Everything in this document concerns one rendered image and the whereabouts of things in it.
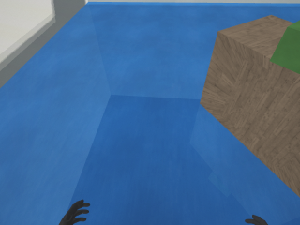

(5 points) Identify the robot left hand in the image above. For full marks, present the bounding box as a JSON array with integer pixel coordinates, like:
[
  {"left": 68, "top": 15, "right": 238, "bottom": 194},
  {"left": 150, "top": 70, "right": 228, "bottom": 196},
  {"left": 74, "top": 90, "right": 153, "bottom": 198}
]
[{"left": 59, "top": 199, "right": 90, "bottom": 225}]

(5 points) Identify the robot right hand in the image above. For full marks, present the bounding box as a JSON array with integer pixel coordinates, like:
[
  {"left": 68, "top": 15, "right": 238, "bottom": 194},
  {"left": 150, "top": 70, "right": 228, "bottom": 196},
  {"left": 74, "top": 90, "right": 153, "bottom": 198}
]
[{"left": 245, "top": 215, "right": 268, "bottom": 225}]

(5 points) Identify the pedestal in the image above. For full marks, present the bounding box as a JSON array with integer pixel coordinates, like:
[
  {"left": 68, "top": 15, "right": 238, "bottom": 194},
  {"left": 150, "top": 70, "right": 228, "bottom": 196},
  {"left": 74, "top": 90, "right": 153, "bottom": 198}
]
[{"left": 200, "top": 15, "right": 300, "bottom": 198}]

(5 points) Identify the carton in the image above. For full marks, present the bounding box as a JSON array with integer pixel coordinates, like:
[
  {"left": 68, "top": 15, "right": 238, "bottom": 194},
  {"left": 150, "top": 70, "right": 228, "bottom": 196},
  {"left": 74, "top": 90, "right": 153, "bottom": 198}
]
[{"left": 270, "top": 20, "right": 300, "bottom": 74}]

